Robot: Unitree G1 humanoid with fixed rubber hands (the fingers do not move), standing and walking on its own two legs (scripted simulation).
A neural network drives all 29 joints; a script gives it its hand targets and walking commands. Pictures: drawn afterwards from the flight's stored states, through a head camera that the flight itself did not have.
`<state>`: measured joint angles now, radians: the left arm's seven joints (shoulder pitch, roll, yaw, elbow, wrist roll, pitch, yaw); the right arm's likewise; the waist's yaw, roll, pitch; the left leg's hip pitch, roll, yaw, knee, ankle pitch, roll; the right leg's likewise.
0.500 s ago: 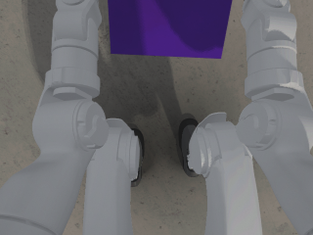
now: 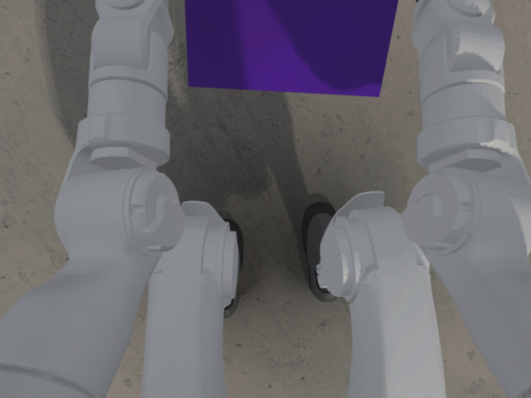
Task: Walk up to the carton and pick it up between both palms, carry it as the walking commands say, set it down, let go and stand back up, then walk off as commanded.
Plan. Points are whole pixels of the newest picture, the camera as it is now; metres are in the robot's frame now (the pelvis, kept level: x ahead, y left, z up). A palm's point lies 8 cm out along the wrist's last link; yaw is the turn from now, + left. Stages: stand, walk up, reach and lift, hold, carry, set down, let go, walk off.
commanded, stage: set down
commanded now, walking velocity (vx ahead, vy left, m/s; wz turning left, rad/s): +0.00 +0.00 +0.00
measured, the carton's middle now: out of the picture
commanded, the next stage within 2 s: let go in 1.96 s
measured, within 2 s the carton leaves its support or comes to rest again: rests again in 0.38 s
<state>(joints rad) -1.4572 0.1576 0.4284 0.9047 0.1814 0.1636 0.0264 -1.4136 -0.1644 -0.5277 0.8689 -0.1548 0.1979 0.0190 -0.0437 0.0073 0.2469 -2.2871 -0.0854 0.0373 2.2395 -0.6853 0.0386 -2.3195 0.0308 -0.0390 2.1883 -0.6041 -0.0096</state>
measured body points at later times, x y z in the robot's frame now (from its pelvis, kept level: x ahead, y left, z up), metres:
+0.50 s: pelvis -0.01 +0.00 +0.00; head +0.36 +0.00 +0.24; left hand +0.54 +0.15 -0.19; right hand +0.52 -0.20 -0.19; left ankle +0.07 +0.10 -0.33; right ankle +0.10 -0.11 -0.33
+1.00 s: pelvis -0.02 +0.00 +0.04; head +0.33 -0.01 +0.31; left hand +0.56 +0.15 -0.09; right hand +0.54 -0.21 -0.09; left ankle +0.07 +0.10 -0.33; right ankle +0.10 -0.11 -0.33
